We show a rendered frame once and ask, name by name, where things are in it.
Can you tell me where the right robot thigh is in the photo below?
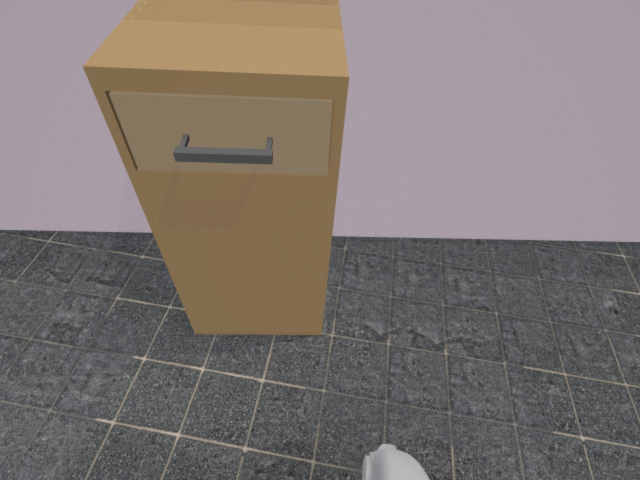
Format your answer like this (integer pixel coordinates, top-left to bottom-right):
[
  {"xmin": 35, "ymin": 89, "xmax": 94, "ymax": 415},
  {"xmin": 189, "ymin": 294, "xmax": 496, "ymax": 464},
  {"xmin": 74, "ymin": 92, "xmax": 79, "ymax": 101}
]
[{"xmin": 362, "ymin": 448, "xmax": 430, "ymax": 480}]

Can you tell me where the handle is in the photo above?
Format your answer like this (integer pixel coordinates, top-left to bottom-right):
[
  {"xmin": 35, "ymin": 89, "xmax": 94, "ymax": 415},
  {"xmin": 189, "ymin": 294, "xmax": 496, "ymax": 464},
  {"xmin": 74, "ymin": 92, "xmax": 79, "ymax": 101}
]
[{"xmin": 173, "ymin": 134, "xmax": 273, "ymax": 164}]

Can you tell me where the drawer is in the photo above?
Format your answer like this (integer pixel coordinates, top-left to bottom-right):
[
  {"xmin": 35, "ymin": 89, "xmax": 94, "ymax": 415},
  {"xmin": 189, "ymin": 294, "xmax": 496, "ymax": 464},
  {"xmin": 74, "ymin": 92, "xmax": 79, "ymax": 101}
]
[{"xmin": 109, "ymin": 91, "xmax": 333, "ymax": 175}]

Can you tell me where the cabinet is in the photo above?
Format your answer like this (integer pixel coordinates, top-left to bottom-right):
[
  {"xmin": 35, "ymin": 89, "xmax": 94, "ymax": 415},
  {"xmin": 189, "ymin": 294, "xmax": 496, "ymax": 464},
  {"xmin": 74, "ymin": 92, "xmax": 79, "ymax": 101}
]
[{"xmin": 83, "ymin": 0, "xmax": 349, "ymax": 335}]

